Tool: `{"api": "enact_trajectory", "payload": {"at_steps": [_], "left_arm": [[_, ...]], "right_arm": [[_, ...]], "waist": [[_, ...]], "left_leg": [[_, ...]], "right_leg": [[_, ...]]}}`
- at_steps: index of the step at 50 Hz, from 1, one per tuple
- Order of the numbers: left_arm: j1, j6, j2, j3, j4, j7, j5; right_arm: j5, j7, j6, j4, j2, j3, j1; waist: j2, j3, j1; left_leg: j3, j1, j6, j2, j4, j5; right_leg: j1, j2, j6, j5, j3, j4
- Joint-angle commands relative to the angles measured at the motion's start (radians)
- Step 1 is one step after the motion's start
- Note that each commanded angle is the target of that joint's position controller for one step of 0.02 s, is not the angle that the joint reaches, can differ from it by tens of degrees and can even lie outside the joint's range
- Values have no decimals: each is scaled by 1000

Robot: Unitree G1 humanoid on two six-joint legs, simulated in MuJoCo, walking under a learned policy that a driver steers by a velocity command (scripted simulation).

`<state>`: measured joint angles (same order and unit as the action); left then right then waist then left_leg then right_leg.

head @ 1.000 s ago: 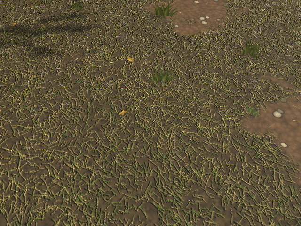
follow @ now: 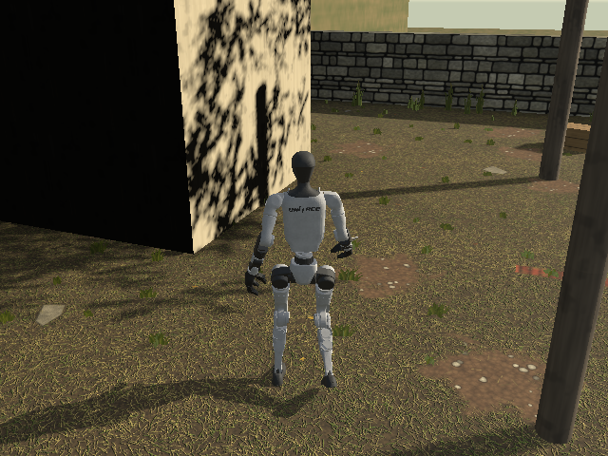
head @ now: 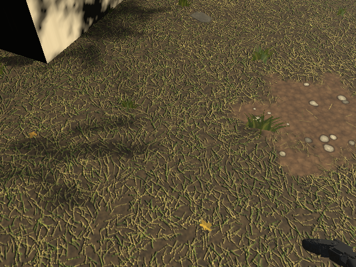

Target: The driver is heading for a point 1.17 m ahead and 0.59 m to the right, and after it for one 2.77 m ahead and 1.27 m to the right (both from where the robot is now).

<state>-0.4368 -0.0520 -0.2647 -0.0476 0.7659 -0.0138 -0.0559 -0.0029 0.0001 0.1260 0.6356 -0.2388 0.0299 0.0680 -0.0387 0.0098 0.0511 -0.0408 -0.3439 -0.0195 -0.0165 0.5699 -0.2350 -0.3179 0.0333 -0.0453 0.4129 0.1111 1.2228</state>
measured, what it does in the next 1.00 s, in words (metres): walks ahead, turning right: right foot, then left foot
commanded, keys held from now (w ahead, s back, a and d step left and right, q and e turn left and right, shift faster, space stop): w+e+shift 0.68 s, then w+shift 0.32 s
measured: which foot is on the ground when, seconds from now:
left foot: down 0.00-0.34, up 0.36-0.74, down 0.76-1.00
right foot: up 0.00-0.32, down 0.34-0.76, up 0.78-1.00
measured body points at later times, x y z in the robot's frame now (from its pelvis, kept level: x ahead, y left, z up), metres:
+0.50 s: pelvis +0.42 -0.10 +0.00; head +0.44 -0.11 +0.45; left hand +0.62 +0.11 -0.11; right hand +0.46 -0.40 -0.08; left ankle +0.49 +0.09 -0.63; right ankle +0.43 -0.15 -0.73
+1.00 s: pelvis +0.83 -0.25 +0.01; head +0.83 -0.26 +0.46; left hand +1.15 -0.25 -0.06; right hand +0.59 -0.40 -0.11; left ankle +0.90 -0.14 -0.73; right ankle +0.77 -0.38 -0.64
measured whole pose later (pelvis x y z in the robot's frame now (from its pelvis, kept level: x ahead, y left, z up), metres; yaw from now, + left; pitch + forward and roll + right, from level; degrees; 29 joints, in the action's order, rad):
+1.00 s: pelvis +0.83 -0.25 +0.01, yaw -50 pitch -1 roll +3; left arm -0.14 -0.06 -0.30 -0.03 0.63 0.02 -0.03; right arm 0.00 -0.02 0.10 0.83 -0.28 0.05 0.50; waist -0.04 -0.02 -0.09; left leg 0.01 -0.11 0.02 -0.05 0.39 -0.27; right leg -0.64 -0.04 -0.08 0.27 0.05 1.14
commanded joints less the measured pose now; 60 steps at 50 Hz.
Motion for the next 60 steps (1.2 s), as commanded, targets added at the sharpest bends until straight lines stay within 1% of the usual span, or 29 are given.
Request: {"api": "enact_trajectory", "payload": {"at_steps": [1,4,7,10,13,15,16,17,18,19,20,21,22,23,25,29,34,36,38,39,40,41,42,43,44,47,53,57,60], "left_arm": [[144,-9,-54,-9,-142,8,25],[192,25,-5,3,-193,30,6],[234,24,-30,11,-228,50,24],[358,12,-58,11,-248,76,33],[394,5,-120,-13,-269,92,22],[204,16,-199,-52,-239,91,6],[-49,29,-271,-92,-170,80,7],[-161,45,-300,-103,-113,59,-6],[-25,27,-378,-95,-173,56,21],[-51,14,-293,-85,-209,53,35],[-36,-4,-272,-79,-197,52,48],[23,-22,-261,-74,-192,56,50],[95,-31,-239,-65,-200,55,57],[146,-34,-219,-57,-212,49,72],[175,-33,-166,-41,-200,38,51],[163,-27,-182,-49,-168,1,30],[81,-19,-184,-66,-119,-13,5],[70,-3,-173,-65,-100,-12,23],[91,4,-96,-27,-115,10,71],[-153,-11,62,12,-130,20,16],[-123,-13,-18,21,-119,12,-25],[38,-11,-103,4,-134,10,-14],[153,-14,-125,0,-151,10,12],[232,-25,-117,1,-179,12,33],[245,-26,-103,0,-187,18,33],[241,-15,-61,10,-177,31,19],[449,-36,-51,31,-235,55,45],[599,-55,-38,32,-281,83,32],[598,-60,-80,10,-300,90,29]], "right_arm": [[28,8,-19,48,-106,49,223],[8,-2,-14,79,-71,45,154],[3,6,-1,82,-135,59,88],[1,11,4,104,-203,71,138],[8,10,-12,120,-291,83,219],[7,17,-38,108,-349,95,219],[6,18,-41,84,-344,93,180],[11,13,-26,89,-242,62,201],[9,-4,14,3,-96,7,356],[-14,-15,53,-24,-226,19,229],[-44,-12,64,-61,-243,24,107],[-30,-3,67,-59,-215,15,90],[-3,4,58,-36,-198,15,111],[1,1,38,-21,-201,19,168],[8,2,7,-16,-199,24,164],[32,-6,7,-100,-109,-5,-62],[-34,-12,12,-130,-179,31,-120],[-40,-12,14,-100,-215,56,-5],[-30,0,5,-27,-268,87,384],[18,-13,-2,22,-369,99,453],[13,-30,-2,13,-300,88,428],[2,-24,-8,0,-216,71,355],[10,-20,-18,13,-203,67,324],[21,-21,-20,29,-202,65,308],[27,-20,-13,43,-173,55,288],[0,-28,-5,86,-99,28,298],[-11,-10,0,135,-162,30,369],[-23,-1,-15,192,-172,17,468],[-13,1,-35,219,-218,20,485]], "waist": [[110,-55,-126],[120,-100,-63],[84,-122,-23],[-7,-151,-70],[71,-97,-49],[162,23,84],[145,136,211],[-24,129,215],[-357,268,-3],[-175,384,102],[-57,192,92],[106,83,24],[145,29,-34],[89,5,-87],[57,-64,-110],[33,-137,-39],[-47,-86,2],[-88,-37,-56],[-48,221,-250],[495,358,-101],[530,316,-130],[336,153,-165],[150,65,-168],[100,12,-154],[114,-11,-120],[136,-52,-67],[65,-164,-96],[71,-195,-143],[163,-128,-100]], "left_leg": [[-394,409,198,316,-319,-116],[-183,275,177,299,-377,59],[15,194,160,267,-436,198],[183,195,110,206,-477,287],[242,345,81,220,-341,933],[248,379,79,256,-9,1358],[231,223,73,247,290,1335],[216,-64,28,111,705,421],[57,-445,3,-56,1076,-343],[-122,-503,48,-14,1035,-226],[-104,-541,65,14,946,-161],[-107,-486,62,51,839,-112],[-117,-394,50,83,759,-92],[-133,-324,31,101,716,-80],[-114,-278,-8,122,584,-90],[-17,-89,-63,60,171,280],[-102,20,-74,41,-49,360],[-74,57,-47,54,-28,248],[-96,519,7,115,85,46],[-709,808,196,358,-162,-406],[-987,769,212,413,-326,-738],[-850,637,190,374,-341,-666],[-675,508,171,320,-327,-464],[-562,408,177,284,-313,-319],[-476,336,179,253,-316,-241],[-372,269,202,232,-365,-164],[-161,229,214,231,-500,72],[-27,281,184,224,-558,232],[27,433,158,253,-413,801]], "right_leg": [[-562,-159,-5,-88,-2,136],[-553,-222,-1,-97,-4,81],[-511,-229,20,-298,-21,-69],[-369,-166,-7,-517,-142,-339],[-212,-38,-59,-467,-270,-449],[16,38,-106,-320,-304,-429],[356,49,-156,-336,-256,-467],[622,-18,-201,-333,-100,-514],[848,-254,-419,-11,544,-702],[840,-301,-408,316,776,-909],[675,-292,-348,317,751,-988],[478,-268,-321,200,685,-997],[314,-219,-304,69,577,-981],[193,-178,-311,11,505,-984],[40,-128,-305,-59,391,-1011],[-213,-4,-236,-181,192,-1009],[-16,-56,-153,-30,312,-908],[131,-104,-132,-216,317,-792],[15,-50,-63,-444,219,-286],[-323,98,-6,110,114,131],[-476,20,-10,67,84,264],[-520,-14,-15,-17,47,281],[-483,-44,-19,-61,20,233],[-463,-67,-26,-76,21,167],[-420,-96,-36,-95,38,100],[-408,-122,-49,-82,34,-27],[-494,-145,-2,-429,-60,-340],[-339,-93,-8,-559,-134,-579],[-229,-11,-41,-436,-198,-642]]}}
